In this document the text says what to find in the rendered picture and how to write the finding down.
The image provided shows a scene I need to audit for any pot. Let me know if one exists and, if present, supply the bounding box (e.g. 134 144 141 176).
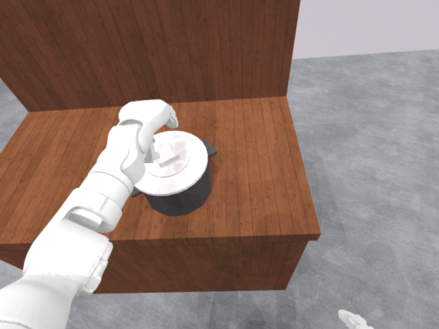
130 139 217 216

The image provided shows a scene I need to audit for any knob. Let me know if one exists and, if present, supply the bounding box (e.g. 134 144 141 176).
155 141 180 168

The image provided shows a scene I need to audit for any left robot forearm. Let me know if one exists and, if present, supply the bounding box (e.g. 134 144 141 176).
23 116 154 275

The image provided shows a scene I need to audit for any lid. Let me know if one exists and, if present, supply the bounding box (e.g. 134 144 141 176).
134 131 208 196

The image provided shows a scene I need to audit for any robot right hand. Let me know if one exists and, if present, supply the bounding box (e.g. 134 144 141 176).
338 310 374 329

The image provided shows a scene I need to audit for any table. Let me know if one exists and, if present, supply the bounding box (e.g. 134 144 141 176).
0 0 321 294

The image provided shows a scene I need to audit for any robot left hand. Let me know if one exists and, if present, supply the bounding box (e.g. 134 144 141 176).
119 99 178 163

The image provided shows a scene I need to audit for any left robot upper arm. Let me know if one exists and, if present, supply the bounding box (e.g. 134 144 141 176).
0 218 113 329

